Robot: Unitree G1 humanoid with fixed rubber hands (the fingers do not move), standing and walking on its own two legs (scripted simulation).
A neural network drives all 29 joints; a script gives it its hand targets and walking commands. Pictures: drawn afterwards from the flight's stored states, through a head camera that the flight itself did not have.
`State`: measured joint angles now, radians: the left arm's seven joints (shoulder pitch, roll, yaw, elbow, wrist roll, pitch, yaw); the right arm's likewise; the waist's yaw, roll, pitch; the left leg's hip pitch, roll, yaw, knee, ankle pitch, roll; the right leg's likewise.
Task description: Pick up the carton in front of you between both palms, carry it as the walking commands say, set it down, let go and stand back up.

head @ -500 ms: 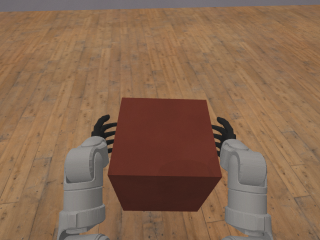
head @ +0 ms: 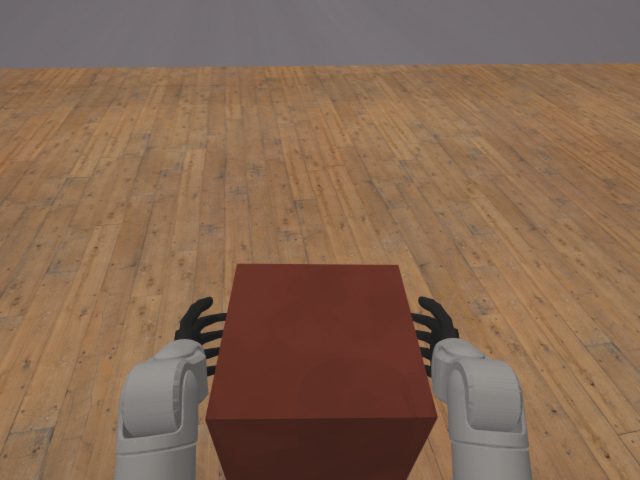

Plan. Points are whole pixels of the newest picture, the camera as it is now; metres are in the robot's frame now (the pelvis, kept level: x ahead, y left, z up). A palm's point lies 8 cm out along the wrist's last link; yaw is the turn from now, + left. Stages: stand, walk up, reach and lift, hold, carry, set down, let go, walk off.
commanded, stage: carry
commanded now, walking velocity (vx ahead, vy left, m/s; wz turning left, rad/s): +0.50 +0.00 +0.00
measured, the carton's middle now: (317, 385) +0.26 +0.01 +0.00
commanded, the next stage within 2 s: none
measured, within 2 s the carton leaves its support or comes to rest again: neither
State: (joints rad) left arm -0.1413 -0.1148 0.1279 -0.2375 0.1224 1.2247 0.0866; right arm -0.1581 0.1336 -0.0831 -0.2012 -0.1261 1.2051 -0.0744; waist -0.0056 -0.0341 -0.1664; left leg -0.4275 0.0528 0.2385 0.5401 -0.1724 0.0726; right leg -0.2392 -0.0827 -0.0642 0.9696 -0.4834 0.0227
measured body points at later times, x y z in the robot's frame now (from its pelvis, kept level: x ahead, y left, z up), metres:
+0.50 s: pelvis +0.25 -0.03 +0.01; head +0.25 -0.05 +0.46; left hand +0.53 +0.13 +0.09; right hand +0.54 -0.17 +0.08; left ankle +0.20 +0.09 -0.71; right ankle +0.32 -0.12 -0.73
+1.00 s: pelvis +0.35 -0.02 +0.01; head +0.33 -0.02 +0.46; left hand +0.61 +0.15 +0.07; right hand +0.63 -0.15 +0.07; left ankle +0.25 +0.09 -0.72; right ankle +0.33 -0.13 -0.72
